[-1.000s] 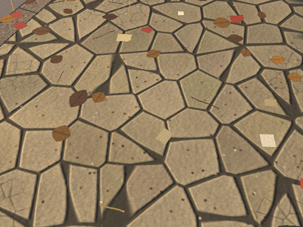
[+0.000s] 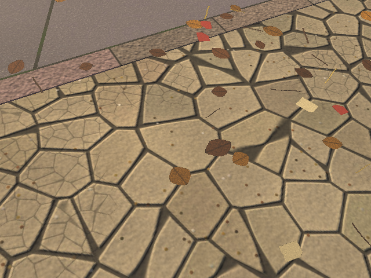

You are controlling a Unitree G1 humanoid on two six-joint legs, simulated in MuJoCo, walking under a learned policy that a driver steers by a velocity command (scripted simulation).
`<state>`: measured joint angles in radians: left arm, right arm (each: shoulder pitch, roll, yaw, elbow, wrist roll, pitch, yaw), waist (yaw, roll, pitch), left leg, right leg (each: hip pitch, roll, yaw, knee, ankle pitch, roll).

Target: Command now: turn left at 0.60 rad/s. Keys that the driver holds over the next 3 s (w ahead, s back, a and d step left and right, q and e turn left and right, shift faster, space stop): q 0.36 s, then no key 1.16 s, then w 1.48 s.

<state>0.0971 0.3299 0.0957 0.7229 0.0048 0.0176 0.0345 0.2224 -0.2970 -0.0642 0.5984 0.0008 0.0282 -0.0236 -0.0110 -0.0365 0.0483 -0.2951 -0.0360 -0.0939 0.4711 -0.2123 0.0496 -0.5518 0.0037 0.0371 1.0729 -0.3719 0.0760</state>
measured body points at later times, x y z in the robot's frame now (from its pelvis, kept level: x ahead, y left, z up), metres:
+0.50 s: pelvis +0.00 -0.03 +0.00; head +0.04 -0.03 +0.45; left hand +0.06 +0.28 -0.09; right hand +0.22 -0.27 -0.10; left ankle -0.06 +0.11 -0.67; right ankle +0.03 -0.14 -0.74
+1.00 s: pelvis -0.01 +0.02 -0.01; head +0.00 +0.03 +0.44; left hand +0.00 +0.32 -0.13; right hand +0.22 -0.15 -0.10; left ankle -0.05 +0.11 -0.74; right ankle +0.03 -0.13 -0.74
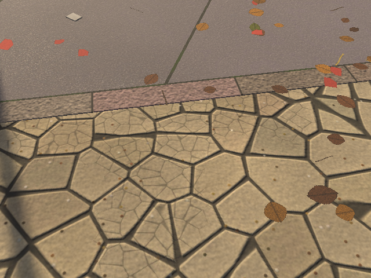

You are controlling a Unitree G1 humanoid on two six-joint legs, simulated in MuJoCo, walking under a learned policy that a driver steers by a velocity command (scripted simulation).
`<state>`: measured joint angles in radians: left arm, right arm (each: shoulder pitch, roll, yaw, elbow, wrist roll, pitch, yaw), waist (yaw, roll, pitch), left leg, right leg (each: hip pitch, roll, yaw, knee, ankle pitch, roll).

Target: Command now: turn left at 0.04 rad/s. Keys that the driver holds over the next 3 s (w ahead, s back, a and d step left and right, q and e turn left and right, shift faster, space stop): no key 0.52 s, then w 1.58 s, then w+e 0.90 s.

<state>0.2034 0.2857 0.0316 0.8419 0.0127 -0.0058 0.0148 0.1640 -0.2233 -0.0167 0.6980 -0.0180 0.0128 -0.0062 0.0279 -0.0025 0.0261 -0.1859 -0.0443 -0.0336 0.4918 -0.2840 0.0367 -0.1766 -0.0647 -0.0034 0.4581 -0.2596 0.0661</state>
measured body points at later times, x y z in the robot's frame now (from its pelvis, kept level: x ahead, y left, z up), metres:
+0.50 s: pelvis +0.00 +0.00 +0.00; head +0.01 +0.00 +0.45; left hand +0.06 +0.27 -0.14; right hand +0.09 -0.26 -0.13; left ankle -0.01 +0.10 -0.74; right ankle -0.01 -0.16 -0.74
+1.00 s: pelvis +0.11 -0.07 +0.01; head +0.12 -0.09 +0.46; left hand +0.06 +0.18 -0.12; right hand +0.24 -0.33 -0.12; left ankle +0.16 +0.10 -0.66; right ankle +0.03 -0.15 -0.74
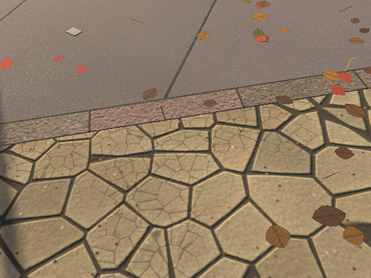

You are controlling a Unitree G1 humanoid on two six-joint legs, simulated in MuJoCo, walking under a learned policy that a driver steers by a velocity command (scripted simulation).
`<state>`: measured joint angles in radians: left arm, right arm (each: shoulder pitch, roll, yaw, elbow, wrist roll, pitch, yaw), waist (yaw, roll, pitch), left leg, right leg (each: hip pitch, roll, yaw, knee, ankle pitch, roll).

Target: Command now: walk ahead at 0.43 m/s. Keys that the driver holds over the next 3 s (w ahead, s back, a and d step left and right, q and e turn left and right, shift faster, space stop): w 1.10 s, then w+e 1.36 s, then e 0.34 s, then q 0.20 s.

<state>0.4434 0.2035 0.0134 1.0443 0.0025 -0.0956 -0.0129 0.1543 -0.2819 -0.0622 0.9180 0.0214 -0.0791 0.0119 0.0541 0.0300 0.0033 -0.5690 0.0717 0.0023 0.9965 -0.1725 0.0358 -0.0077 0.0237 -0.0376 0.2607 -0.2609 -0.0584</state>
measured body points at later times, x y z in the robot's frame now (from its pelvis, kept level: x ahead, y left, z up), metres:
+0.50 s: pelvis +0.28 +0.05 +0.00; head +0.30 +0.05 +0.44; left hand +0.39 +0.32 -0.13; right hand +0.32 -0.22 -0.14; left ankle +0.30 +0.13 -0.75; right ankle +0.31 -0.12 -0.67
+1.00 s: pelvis +0.56 -0.04 +0.00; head +0.59 -0.05 +0.45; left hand +0.63 +0.23 -0.12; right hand +0.65 -0.31 -0.14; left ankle +0.57 +0.13 -0.66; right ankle +0.59 -0.12 -0.75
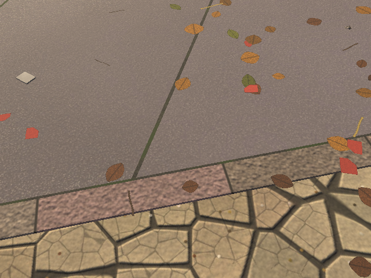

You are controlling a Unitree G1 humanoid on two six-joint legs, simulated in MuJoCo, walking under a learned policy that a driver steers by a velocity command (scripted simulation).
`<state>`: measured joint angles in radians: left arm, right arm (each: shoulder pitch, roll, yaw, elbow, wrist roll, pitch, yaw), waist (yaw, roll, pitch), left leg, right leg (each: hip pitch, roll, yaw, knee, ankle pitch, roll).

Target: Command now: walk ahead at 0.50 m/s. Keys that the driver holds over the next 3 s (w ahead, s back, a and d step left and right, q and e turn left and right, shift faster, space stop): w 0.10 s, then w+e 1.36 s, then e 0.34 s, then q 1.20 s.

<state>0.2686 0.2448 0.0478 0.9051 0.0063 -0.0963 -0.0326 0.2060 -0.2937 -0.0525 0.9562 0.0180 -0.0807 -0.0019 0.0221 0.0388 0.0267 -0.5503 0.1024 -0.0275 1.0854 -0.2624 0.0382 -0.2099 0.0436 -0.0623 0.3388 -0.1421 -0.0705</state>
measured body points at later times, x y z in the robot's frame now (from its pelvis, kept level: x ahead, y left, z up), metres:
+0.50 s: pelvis +0.28 +0.05 -0.01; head +0.30 +0.06 +0.44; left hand +0.37 +0.33 -0.14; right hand +0.35 -0.23 -0.12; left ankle +0.33 +0.15 -0.75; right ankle +0.20 -0.09 -0.66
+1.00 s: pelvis +0.52 -0.07 -0.01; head +0.55 -0.10 +0.43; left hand +0.75 +0.13 -0.12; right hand +0.50 -0.37 -0.14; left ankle +0.51 +0.12 -0.65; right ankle +0.54 -0.15 -0.75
